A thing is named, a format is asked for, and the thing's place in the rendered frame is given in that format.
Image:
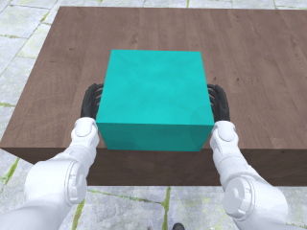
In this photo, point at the robot left forearm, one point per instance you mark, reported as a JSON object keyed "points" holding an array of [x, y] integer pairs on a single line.
{"points": [[85, 139]]}

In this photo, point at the robot right forearm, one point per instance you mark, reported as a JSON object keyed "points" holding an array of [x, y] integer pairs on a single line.
{"points": [[228, 159]]}

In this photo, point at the robot right upper arm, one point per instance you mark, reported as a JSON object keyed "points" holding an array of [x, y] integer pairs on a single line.
{"points": [[254, 205]]}

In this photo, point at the left robot hand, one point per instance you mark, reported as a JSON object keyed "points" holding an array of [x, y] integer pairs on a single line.
{"points": [[90, 101]]}

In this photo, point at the right robot hand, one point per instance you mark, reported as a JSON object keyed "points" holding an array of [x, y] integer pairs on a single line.
{"points": [[220, 108]]}

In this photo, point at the carton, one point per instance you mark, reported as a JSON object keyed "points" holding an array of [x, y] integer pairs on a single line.
{"points": [[155, 100]]}

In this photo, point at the pedestal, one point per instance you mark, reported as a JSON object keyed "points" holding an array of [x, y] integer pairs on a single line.
{"points": [[257, 56]]}

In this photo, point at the robot left upper arm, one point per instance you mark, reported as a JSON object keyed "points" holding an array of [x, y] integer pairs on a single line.
{"points": [[52, 189]]}

